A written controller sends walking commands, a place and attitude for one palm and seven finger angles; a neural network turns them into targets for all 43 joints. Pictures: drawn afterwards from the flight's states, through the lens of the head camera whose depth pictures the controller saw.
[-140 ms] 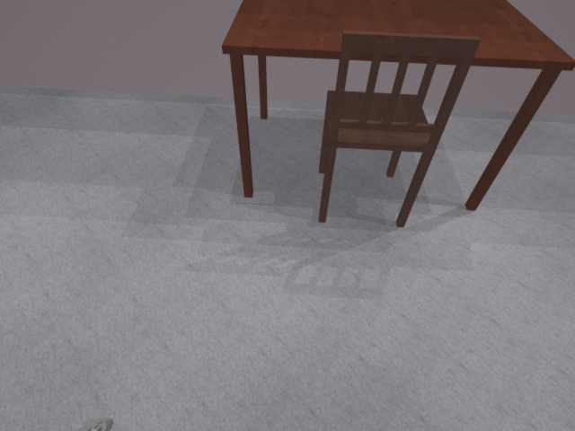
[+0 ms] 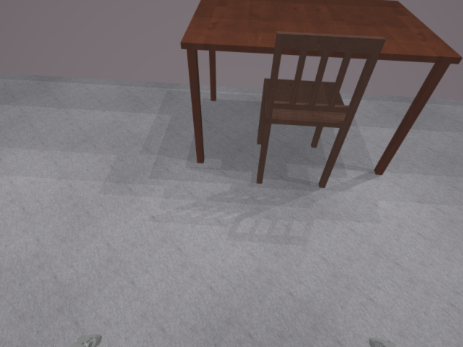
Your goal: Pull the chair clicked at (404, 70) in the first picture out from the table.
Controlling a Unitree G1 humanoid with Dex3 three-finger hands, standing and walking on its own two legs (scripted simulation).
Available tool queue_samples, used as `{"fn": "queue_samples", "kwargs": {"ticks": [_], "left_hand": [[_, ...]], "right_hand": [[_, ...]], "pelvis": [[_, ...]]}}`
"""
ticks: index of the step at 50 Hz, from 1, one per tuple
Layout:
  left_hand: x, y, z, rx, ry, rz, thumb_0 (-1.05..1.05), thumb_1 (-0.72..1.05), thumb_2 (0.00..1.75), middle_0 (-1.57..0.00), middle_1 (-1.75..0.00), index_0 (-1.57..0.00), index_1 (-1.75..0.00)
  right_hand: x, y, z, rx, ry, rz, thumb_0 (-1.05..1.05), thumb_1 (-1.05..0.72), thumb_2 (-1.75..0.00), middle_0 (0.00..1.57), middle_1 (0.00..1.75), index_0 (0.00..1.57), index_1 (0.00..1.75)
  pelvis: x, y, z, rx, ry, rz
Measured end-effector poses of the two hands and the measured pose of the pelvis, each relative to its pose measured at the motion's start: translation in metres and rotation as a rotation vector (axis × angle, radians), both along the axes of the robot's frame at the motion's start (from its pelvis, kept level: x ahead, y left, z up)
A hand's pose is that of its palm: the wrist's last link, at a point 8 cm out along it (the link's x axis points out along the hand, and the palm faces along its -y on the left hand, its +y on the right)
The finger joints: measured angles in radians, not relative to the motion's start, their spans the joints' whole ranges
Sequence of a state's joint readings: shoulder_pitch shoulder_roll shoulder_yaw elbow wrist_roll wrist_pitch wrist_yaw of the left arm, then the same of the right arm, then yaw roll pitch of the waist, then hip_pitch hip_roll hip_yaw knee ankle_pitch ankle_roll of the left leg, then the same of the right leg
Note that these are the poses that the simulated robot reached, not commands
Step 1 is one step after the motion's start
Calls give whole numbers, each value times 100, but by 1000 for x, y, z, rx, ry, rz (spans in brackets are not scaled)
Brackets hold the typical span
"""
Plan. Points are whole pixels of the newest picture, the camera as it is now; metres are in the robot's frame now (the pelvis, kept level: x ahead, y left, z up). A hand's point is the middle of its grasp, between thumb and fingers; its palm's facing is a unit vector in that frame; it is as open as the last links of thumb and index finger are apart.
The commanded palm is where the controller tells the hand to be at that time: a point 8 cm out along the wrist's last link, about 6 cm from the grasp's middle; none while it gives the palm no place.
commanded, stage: stand and wait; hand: left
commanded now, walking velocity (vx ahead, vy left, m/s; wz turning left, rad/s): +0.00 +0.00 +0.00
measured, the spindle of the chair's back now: (318, 79) +1.15 -0.30 -0.10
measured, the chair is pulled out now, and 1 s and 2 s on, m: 0.00 0.00 0.00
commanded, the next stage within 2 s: look at it before walking up in 0.86 s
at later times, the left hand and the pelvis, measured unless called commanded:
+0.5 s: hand out of the picture +0.06 +0.24 -0.15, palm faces -0.01 -0.94 -0.34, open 7.4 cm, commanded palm none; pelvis -0.01 -0.01 +0.01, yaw +0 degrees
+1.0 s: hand out of the picture +0.05 +0.23 -0.15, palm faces -0.02 -0.94 -0.33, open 7.4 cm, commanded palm none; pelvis -0.02 -0.01 +0.01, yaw +0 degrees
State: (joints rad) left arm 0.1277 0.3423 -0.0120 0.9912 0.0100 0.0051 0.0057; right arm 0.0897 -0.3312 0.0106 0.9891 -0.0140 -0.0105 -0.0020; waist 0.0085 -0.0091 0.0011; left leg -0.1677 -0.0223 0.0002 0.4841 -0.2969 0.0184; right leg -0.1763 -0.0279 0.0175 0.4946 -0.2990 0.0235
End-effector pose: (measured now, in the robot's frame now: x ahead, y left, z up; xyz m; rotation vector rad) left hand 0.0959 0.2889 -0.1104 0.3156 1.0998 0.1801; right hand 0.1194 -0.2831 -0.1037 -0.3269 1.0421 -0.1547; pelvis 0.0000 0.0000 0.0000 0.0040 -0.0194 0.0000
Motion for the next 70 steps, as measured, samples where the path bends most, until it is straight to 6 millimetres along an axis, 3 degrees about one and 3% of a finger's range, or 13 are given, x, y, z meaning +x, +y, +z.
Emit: {"fn": "queue_samples", "kwargs": {"ticks": [8, 21, 32, 48, 70], "left_hand": [[-11, -9, -4, -19, 24, 11, 1, 90, 89, -21, -30, -21, -30], [-41, -3, -4, 2, 97, 38, 1, 90, 89, -21, -30, -21, -30], [-48, -4, -1, 8, 102, 35, 1, 90, 89, -21, -30, -21, -30], [-51, -13, -2, -4, 105, 26, 1, 90, 89, -21, -30, -21, -30], [-49, -14, -2, -1, 111, 29, 1, 90, 89, -21, -30, -21, -30]], "right_hand": [[-4, -2, 0, 3, 14, -4, 1, -90, -90, 20, 30, 21, 30], [-48, -18, -6, -15, 121, -49, 1, -90, -90, 20, 30, 21, 30], [-70, -21, -9, -8, 159, -65, 1, -90, -90, 20, 30, 21, 30], [-75, -19, -11, 8, 162, -63, 1, -90, -90, 20, 30, 21, 30], [-66, -25, -7, -3, 156, -63, 1, -90, -90, 20, 30, 21, 30]], "pelvis": [[-2, -3, 2, 0, -3, 0], [-10, -8, 5, -1, -13, 0], [-18, -10, 6, 0, -17, -2], [-22, -13, 7, 2, -11, -4], [-17, -17, 8, 0, -9, -7]]}}
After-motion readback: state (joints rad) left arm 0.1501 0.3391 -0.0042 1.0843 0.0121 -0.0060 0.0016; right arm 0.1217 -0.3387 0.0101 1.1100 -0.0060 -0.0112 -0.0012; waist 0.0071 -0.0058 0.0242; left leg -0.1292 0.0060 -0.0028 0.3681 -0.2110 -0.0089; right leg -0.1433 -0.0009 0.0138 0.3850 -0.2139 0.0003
